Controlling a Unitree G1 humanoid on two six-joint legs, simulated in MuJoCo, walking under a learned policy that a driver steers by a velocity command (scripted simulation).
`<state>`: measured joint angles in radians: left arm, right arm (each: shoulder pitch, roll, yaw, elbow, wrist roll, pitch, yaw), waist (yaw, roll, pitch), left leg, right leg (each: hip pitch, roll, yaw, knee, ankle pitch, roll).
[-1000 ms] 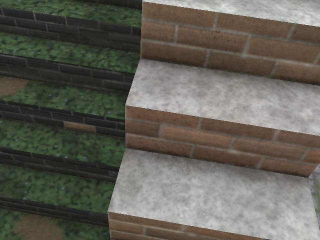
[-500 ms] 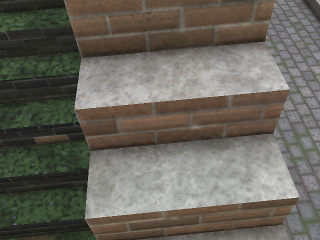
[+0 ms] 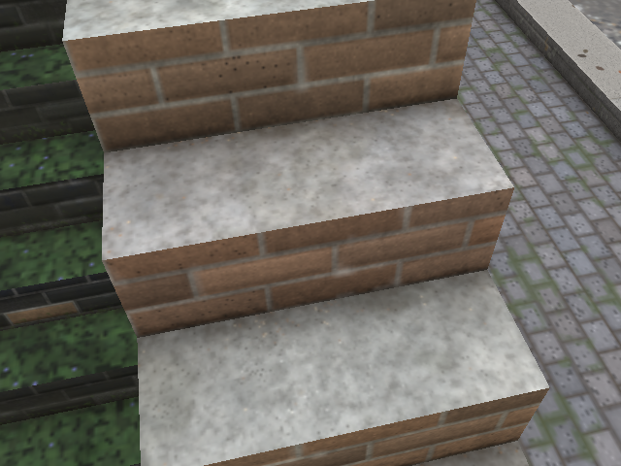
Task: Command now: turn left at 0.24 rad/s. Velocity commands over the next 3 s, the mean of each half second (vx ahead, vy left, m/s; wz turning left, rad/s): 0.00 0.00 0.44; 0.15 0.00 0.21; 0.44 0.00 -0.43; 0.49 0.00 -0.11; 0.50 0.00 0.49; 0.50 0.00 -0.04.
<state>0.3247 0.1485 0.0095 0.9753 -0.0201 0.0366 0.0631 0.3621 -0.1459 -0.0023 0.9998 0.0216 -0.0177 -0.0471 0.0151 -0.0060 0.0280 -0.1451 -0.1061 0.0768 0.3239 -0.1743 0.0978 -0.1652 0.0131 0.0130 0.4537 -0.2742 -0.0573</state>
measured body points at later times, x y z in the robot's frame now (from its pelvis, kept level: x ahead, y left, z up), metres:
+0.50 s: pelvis +0.01 -0.01 -0.03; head +0.01 +0.02 +0.42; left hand +0.06 +0.26 -0.17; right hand +0.21 -0.19 -0.12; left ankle +0.00 +0.08 -0.74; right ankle -0.01 -0.13 -0.71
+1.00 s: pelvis +0.05 -0.03 +0.00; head +0.06 -0.03 +0.45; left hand +0.00 +0.21 -0.14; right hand +0.29 -0.19 -0.10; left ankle -0.01 +0.05 -0.67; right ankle +0.05 -0.13 -0.74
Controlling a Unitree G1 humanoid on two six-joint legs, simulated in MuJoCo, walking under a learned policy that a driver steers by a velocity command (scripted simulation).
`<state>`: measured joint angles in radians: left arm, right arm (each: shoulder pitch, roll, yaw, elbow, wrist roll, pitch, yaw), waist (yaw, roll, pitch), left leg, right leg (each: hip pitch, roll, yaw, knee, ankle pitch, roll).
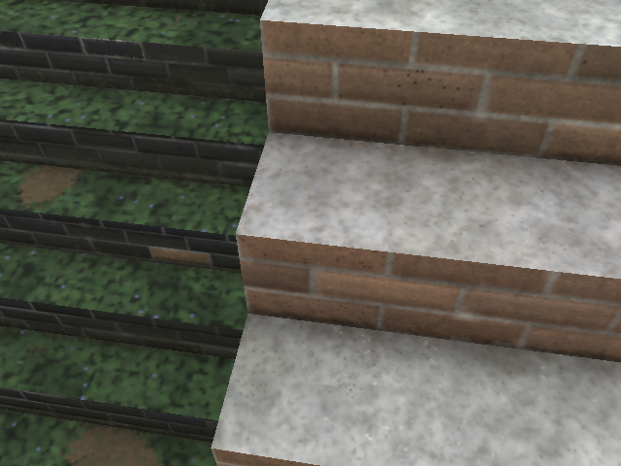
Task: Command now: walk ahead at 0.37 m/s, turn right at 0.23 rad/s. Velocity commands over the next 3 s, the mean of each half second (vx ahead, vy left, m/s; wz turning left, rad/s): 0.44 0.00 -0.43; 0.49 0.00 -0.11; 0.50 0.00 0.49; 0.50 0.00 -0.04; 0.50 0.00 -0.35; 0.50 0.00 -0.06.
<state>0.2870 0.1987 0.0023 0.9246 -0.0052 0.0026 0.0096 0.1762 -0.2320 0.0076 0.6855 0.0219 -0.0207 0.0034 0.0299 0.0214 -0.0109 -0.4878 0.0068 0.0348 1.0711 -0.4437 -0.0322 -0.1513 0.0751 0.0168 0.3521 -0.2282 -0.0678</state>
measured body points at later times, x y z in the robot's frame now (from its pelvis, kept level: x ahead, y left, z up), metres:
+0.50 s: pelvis +0.08 -0.02 +0.01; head +0.10 -0.04 +0.46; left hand +0.42 +0.11 +0.03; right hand +0.01 -0.23 -0.15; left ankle -0.01 +0.11 -0.74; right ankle +0.06 -0.13 -0.46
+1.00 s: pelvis +0.23 -0.09 +0.20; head +0.20 -0.11 +0.64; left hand +0.38 +0.11 +0.07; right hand +0.27 -0.37 +0.09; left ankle +0.26 -0.01 -0.30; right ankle +0.06 -0.14 -0.53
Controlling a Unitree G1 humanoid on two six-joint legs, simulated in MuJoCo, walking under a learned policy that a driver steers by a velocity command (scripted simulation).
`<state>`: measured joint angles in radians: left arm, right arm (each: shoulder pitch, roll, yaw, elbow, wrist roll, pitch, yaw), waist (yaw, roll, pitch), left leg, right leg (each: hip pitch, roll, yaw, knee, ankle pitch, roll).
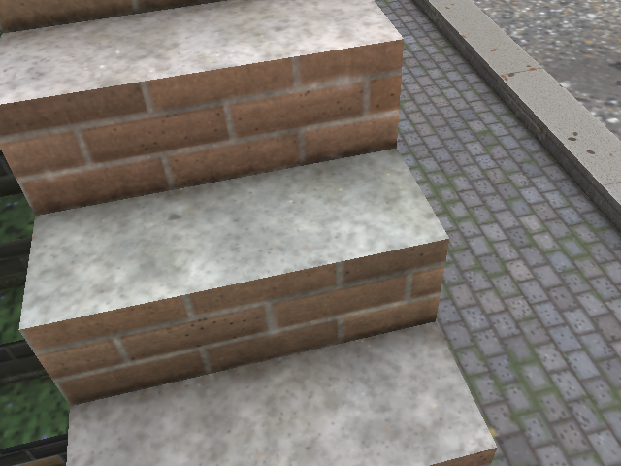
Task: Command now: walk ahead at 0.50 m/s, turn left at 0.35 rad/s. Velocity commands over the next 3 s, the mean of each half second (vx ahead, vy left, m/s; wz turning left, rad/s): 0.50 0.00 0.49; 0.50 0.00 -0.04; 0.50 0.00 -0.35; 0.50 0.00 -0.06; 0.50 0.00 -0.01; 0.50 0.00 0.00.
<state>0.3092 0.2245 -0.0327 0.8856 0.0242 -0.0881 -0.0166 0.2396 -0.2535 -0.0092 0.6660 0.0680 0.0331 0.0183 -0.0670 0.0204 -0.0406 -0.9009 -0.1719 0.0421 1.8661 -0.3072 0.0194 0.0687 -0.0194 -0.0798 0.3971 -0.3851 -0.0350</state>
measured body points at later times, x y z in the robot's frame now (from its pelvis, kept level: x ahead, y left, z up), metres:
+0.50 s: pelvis +0.14 +0.01 +0.06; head +0.23 +0.03 +0.50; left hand +0.16 +0.30 -0.09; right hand +0.39 -0.22 -0.01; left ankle +0.20 +0.07 -0.50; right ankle -0.07 -0.07 -0.59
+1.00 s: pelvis +0.20 -0.08 +0.21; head +0.16 -0.09 +0.66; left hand +0.14 +0.13 +0.06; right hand +0.45 -0.24 +0.12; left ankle +0.19 +0.06 -0.53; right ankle +0.28 -0.19 -0.37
